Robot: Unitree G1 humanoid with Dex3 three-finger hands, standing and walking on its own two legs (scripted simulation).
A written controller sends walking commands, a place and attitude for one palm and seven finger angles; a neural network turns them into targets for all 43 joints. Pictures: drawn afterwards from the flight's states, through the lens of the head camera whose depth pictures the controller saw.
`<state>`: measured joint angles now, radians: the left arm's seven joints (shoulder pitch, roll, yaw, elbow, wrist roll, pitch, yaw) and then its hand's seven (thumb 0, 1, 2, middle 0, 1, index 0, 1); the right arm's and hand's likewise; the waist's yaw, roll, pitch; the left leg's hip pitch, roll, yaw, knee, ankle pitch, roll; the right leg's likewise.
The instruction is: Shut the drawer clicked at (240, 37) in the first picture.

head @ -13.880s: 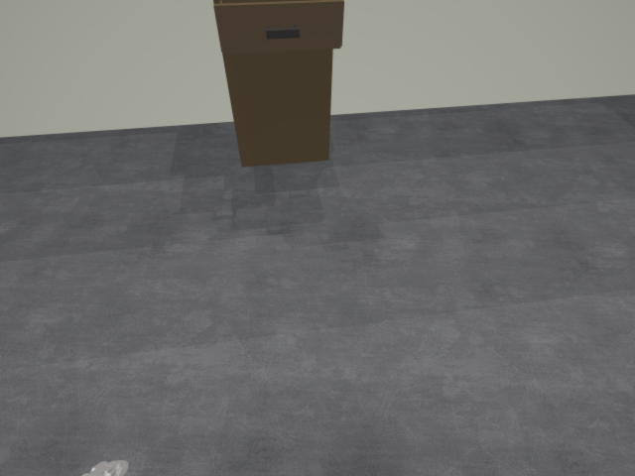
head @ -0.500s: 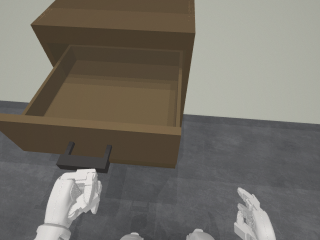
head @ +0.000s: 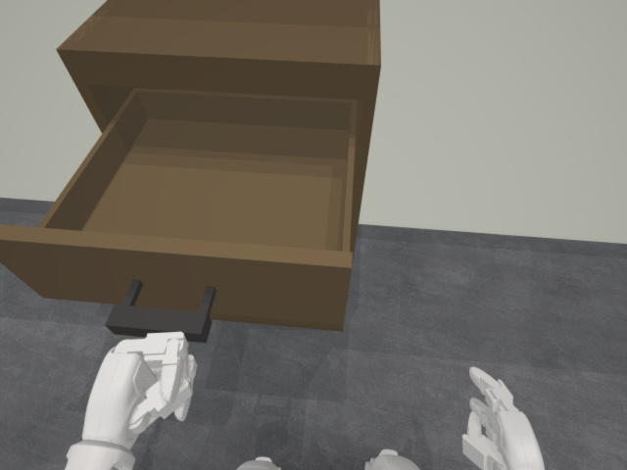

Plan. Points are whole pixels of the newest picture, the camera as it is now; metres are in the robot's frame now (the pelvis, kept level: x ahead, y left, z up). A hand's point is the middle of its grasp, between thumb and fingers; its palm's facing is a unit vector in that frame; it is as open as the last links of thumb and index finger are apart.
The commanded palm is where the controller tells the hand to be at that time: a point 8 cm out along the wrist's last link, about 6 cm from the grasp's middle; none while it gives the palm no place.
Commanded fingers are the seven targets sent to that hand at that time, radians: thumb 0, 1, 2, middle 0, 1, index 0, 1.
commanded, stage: push the drawer shut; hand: left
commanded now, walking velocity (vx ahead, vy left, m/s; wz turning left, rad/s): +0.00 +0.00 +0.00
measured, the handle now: (166, 306) +0.29 +0.19 +0.07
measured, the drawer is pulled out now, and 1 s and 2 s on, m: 0.29 0.20 0.07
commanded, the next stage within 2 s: none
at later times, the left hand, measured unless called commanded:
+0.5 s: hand (190, 361) +0.23 +0.15 +0.06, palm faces -0.08 -0.99 -0.08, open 3.0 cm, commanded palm +0.24 +0.20 +0.07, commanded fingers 0.00 0.90 0.90 -1.40 -1.60 -1.40 -1.60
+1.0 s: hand (206, 300) +0.30 +0.14 +0.07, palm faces -0.08 -0.99 -0.07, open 3.0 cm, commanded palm +0.30 +0.20 +0.07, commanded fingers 0.00 0.90 0.90 -1.40 -1.60 -1.40 -1.60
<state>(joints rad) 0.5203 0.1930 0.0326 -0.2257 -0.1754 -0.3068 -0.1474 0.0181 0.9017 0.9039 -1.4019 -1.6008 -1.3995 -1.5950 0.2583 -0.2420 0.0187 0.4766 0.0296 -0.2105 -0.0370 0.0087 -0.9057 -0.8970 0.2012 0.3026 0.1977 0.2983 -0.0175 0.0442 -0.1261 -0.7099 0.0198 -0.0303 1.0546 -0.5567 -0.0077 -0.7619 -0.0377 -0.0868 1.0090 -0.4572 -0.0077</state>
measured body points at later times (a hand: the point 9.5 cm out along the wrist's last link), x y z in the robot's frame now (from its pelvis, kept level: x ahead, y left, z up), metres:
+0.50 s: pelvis -0.02 +0.00 +0.00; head +0.03 -0.01 +0.45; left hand +0.23 +0.20 +0.07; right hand +0.16 -0.23 -0.08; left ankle -0.02 +0.12 -0.67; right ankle +0.02 -0.12 -0.67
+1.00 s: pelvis -0.02 +0.00 +0.01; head +0.04 +0.00 +0.46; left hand +0.30 +0.20 +0.07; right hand +0.12 -0.24 -0.08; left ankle -0.02 +0.12 -0.67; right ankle +0.02 -0.12 -0.67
